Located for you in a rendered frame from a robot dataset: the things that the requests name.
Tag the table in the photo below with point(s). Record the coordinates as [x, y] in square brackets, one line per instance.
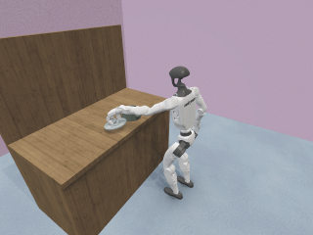
[56, 89]

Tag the lid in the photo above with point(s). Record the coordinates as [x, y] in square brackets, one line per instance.
[116, 125]

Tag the robot left hand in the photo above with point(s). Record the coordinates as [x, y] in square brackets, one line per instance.
[111, 115]

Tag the robot right hand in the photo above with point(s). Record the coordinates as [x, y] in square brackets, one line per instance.
[197, 126]

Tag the robot right shin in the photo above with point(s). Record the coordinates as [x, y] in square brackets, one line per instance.
[185, 168]

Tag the right robot foot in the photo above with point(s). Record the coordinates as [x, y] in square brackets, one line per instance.
[182, 181]

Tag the robot left upper arm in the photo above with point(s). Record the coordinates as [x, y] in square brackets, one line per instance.
[166, 105]

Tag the robot left forearm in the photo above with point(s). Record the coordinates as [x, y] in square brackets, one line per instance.
[129, 110]

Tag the robot right forearm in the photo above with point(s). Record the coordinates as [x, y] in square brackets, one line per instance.
[198, 118]

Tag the robot right upper arm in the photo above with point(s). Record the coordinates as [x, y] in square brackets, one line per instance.
[199, 101]

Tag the pot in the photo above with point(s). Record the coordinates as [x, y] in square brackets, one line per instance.
[129, 117]

